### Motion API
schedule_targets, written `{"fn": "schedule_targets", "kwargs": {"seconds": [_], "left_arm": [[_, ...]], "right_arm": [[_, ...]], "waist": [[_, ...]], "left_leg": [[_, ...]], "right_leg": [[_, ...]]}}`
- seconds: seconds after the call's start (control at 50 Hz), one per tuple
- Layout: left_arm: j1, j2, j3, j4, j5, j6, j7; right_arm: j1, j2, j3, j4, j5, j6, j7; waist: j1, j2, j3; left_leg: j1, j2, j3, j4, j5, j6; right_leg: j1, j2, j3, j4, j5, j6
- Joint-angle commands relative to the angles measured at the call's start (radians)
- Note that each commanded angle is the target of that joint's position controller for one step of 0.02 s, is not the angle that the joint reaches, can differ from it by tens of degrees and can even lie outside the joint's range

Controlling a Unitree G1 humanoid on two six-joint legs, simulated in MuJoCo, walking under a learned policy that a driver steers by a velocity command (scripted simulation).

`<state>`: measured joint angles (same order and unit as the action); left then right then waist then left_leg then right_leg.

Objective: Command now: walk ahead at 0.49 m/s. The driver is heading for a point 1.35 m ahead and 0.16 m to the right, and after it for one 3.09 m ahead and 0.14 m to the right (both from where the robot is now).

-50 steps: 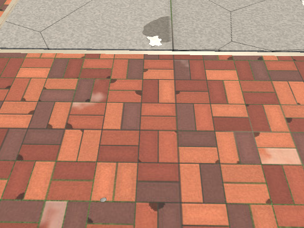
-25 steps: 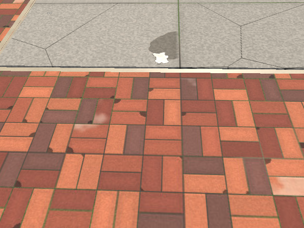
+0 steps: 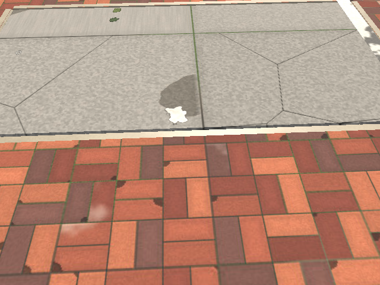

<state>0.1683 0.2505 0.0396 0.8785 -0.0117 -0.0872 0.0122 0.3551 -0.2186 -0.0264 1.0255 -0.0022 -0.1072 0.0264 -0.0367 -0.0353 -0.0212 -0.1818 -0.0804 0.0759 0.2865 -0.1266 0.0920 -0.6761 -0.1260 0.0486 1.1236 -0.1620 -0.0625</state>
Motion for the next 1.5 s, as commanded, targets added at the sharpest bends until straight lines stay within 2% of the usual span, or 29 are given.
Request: {"fn": "schedule_targets", "kwargs": {"seconds": [0.02, 0.2, 0.24, 0.28, 0.3, 0.32, 0.34, 0.36, 0.38, 0.42, 0.52, 0.76, 0.82, 0.84, 0.86, 0.88, 0.9, 0.92, 0.96, 1.0, 1.1, 1.3, 1.36, 1.4, 1.42, 1.44, 1.46, 1.48, 1.5], "left_arm": [[0.026, 0.028, 0.004, -0.03, 0.011, 0.003, 0.0], [-0.188, 0.054, 0.003, -0.086, -0.013, -0.016, -0.034], [-0.128, 0.081, 0.014, -0.075, -0.011, -0.024, -0.04], [0.155, 0.164, 0.061, 0.012, -0.008, -0.03, -0.031], [0.306, 0.276, 0.088, 0.039, 0.008, -0.028, -0.026], [0.346, 0.264, 0.082, 0.049, 0.008, -0.026, -0.033], [0.281, 0.176, 0.055, 0.035, 0.007, -0.034, -0.036], [0.192, 0.126, 0.039, 0.01, 0.007, -0.035, -0.038], [0.116, 0.098, 0.028, -0.003, 0.012, -0.034, -0.043], [0.081, 0.052, 0.013, 0.004, 0.02, -0.037, -0.049], [0.179, 0.101, 0.025, 0.056, 0.018, -0.037, -0.029], [0.315, 0.121, 0.035, 0.127, -0.001, 0.003, 0.002], [0.266, 0.15, 0.047, 0.117, 0.0, 0.016, 0.006], [0.243, 0.142, 0.044, 0.111, 0.004, 0.022, 0.005], [0.232, 0.119, 0.032, 0.092, 0.013, 0.022, 0.003], [0.353, -0.004, -0.004, 0.082, 0.015, 0.003, -0.012], [0.339, 0.011, -0.004, 0.099, -0.001, -0.028, -0.018], [0.239, 0.098, 0.02, 0.065, -0.029, -0.046, -0.022], [0.124, 0.112, 0.031, 0.036, -0.024, -0.045, -0.006], [0.17, 0.069, 0.037, 0.044, -0.009, -0.014, 0.004], [0.059, 0.06, 0.044, 0.0, 0.006, 0.011, 0.011], [-0.251, 0.035, 0.022, -0.098, -0.009, -0.009, -0.035], [-0.241, 0.059, 0.026, -0.112, -0.012, -0.02, -0.051], [-0.073, 0.11, 0.053, -0.067, -0.007, -0.024, -0.049], [0.11, 0.166, 0.079, -0.012, -0.002, -0.024, -0.041], [0.272, 0.265, 0.103, 0.017, 0.019, -0.022, -0.033], [0.299, 0.241, 0.093, 0.03, 0.006, -0.016, -0.036], [0.239, 0.17, 0.069, 0.02, 0.0, -0.017, -0.037], [0.15, 0.132, 0.057, -0.002, 0.002, -0.017, -0.034]], "right_arm": [[-0.051, -0.13, -0.02, -0.067, 0.001, -0.013, -0.022], [0.059, -0.185, -0.042, -0.036, 0.027, 0.014, -0.032], [0.037, -0.193, -0.048, -0.037, 0.028, 0.025, -0.033], [0.011, -0.149, -0.033, -0.051, 0.015, 0.036, -0.033], [0.063, -0.066, -0.005, -0.081, -0.001, 0.025, -0.03], [0.095, -0.018, 0.011, -0.081, 0.01, -0.002, -0.025], [0.035, -0.127, -0.014, -0.089, 0.035, -0.022, -0.019], [-0.037, -0.154, -0.02, -0.112, 0.047, -0.03, -0.017], [-0.073, -0.145, -0.022, -0.116, 0.036, -0.027, -0.022], [-0.069, -0.124, -0.029, -0.115, 0.022, -0.002, -0.025], [-0.159, -0.095, -0.032, -0.145, 0.01, 0.026, -0.029], [-0.486, -0.072, -0.018, -0.254, 0.026, 0.002, 0.018], [-0.369, -0.123, -0.042, -0.231, 0.024, -0.006, 0.023], [-0.218, -0.162, -0.065, -0.185, 0.023, -0.005, 0.018], [-0.027, -0.219, -0.087, -0.134, 0.016, -0.002, 0.008], [0.111, -0.316, -0.111, -0.107, -0.004, 0.003, 0.001], [0.099, -0.248, -0.086, -0.104, 0.003, 0.006, 0.001], [0.008, -0.195, -0.07, -0.115, 0.014, 0.003, 0.001], [-0.155, -0.12, -0.046, -0.146, 0.007, 0.0, 0.005], [-0.182, -0.085, -0.035, -0.134, -0.008, -0.007, 0.013], [-0.091, -0.148, -0.048, -0.09, -0.004, -0.009, -0.013], [0.075, -0.17, -0.053, -0.025, 0.016, 0.023, -0.034], [0.064, -0.186, -0.063, -0.018, 0.02, 0.036, -0.041], [0.014, -0.194, -0.065, -0.029, 0.022, 0.044, -0.041], [0.005, -0.166, -0.054, -0.041, 0.016, 0.045, -0.041], [0.086, -0.083, -0.027, -0.063, 0.002, 0.034, -0.034], [0.12, -0.033, -0.009, -0.049, 0.011, 0.008, -0.026], [0.041, -0.139, -0.036, -0.064, 0.037, -0.013, -0.02], [-0.048, -0.163, -0.041, -0.093, 0.052, -0.023, -0.019]], "waist": [[0.048, 0.072, 0.068], [-0.026, 0.106, 0.094], [0.015, 0.114, 0.075], [0.139, 0.069, -0.083], [0.149, -0.139, -0.222], [0.133, -0.304, -0.29], [0.129, -0.183, -0.212], [0.105, -0.115, -0.134], [0.076, -0.039, -0.082], [0.03, -0.053, -0.033], [0.033, -0.011, 0.034], [0.103, -0.027, 0.133], [0.024, -0.069, 0.044], [-0.053, -0.066, -0.04], [-0.125, -0.026, -0.17], [-0.088, 0.216, -0.335], [-0.088, 0.259, -0.398], [-0.074, 0.211, -0.237], [-0.007, 0.073, -0.058], [0.052, 0.113, -0.022], [0.046, 0.087, 0.045], [-0.049, 0.087, 0.112], [-0.017, 0.108, 0.098], [0.082, 0.124, -0.003], [0.155, 0.098, -0.119], [0.156, -0.083, -0.29], [0.143, -0.248, -0.389], [0.148, -0.167, -0.284], [0.129, -0.111, -0.164]], "left_leg": [[-0.1, 0.275, -0.227, -0.22, -0.044, 0.161], [0.13, 0.33, -0.175, -0.134, -0.031, 0.106], [0.153, 0.339, -0.175, -0.058, 0.021, 0.086], [0.065, 0.24, -0.091, 0.29, 0.261, 0.036], [-0.252, 0.121, -0.011, 0.685, 0.032, -0.028], [-0.523, 0.013, -0.099, 0.925, -0.403, -0.046], [-0.614, 0.078, -0.194, 1.044, -0.367, -0.021], [-0.625, 0.134, -0.175, 1.043, -0.272, -0.001], [-0.58, 0.178, -0.156, 0.991, -0.182, -0.003], [-0.487, 0.225, -0.155, 0.895, -0.091, -0.009], [-0.579, 0.227, -0.131, 0.722, 0.041, -0.049], [-0.562, 0.161, -0.07, 0.25, 0.157, -0.022], [-0.337, 0.093, -0.019, 0.228, 0.063, 0.019], [-0.139, 0.056, 0.008, 0.213, 0.073, 0.044], [0.18, 0.151, -0.099, 0.253, 0.094, 0.093], [0.592, 0.422, -0.569, 0.199, -0.058, 0.262], [0.621, 0.48, -0.832, 0.032, -0.122, 0.283], [0.488, 0.443, -0.688, 0.015, -0.142, 0.219], [0.155, 0.366, -0.427, -0.045, -0.002, 0.157], [-0.003, 0.305, -0.312, -0.108, 0.035, 0.132], [-0.02, 0.293, -0.22, -0.174, 0.147, 0.154], [0.206, 0.316, -0.15, -0.126, 0.153, 0.108], [0.271, 0.352, -0.158, -0.052, 0.271, 0.088], [0.248, 0.312, -0.115, 0.131, 0.569, 0.055], [0.137, 0.254, -0.074, 0.348, 0.565, 0.024], [-0.221, 0.137, -0.02, 0.742, 0.212, -0.038], [-0.462, 0.014, -0.114, 0.983, -0.42, -0.064], [-0.564, 0.082, -0.198, 1.078, -0.409, -0.039], [-0.588, 0.135, -0.167, 1.069, -0.325, -0.024]], "right_leg": [[-0.013, -0.032, -0.007, -0.165, 0.138, 0.038], [0.066, 0.028, -0.046, -0.576, 0.128, 0.038], [0.162, 0.047, -0.062, -0.622, 0.068, 0.009], [0.528, 0.066, -0.061, -0.647, 0.04, -0.044], [0.873, -0.173, 0.283, -0.685, -0.027, -0.155], [1.03, -0.276, 0.656, -0.844, -0.176, -0.24], [0.953, -0.252, 0.6, -0.854, -0.204, -0.204], [0.838, -0.221, 0.448, -0.854, -0.132, -0.168], [0.716, -0.178, 0.339, -0.886, -0.044, -0.153], [0.586, -0.117, 0.213, -0.944, 0.059, -0.135], [0.588, -0.1, 0.096, -0.99, 0.288, -0.152], [0.794, -0.135, 0.002, -0.952, 0.307, -0.116], [0.816, -0.133, -0.016, -0.804, 0.656, -0.088], [0.777, -0.088, -0.05, -0.634, 0.771, -0.065], [0.584, -0.04, -0.076, -0.376, 0.618, -0.034], [0.157, 0.139, -0.093, 0.049, 0.104, 0.042], [0.016, 0.187, 0.065, 0.224, -0.393, 0.033], [-0.075, 0.12, 0.08, 0.28, -0.353, 0.012], [-0.019, 0.02, 0.023, 0.173, -0.179, 0.005], [0.101, -0.024, 0.027, 0.082, -0.108, 0.005], [-0.012, -0.045, 0.008, -0.123, 0.061, 0.045], [-0.042, 0.027, -0.045, -0.559, 0.217, 0.039], [0.022, 0.051, -0.054, -0.61, 0.115, 0.002], [0.282, 0.114, -0.107, -0.642, 0.094, -0.038], [0.553, 0.094, -0.079, -0.621, 0.122, -0.076], [0.964, -0.164, 0.284, -0.618, 0.078, -0.202], [1.112, -0.292, 0.671, -0.789, -0.045, -0.295], [1.029, -0.254, 0.596, -0.815, -0.113, -0.243], [0.882, -0.219, 0.444, -0.83, -0.07, -0.204]]}}
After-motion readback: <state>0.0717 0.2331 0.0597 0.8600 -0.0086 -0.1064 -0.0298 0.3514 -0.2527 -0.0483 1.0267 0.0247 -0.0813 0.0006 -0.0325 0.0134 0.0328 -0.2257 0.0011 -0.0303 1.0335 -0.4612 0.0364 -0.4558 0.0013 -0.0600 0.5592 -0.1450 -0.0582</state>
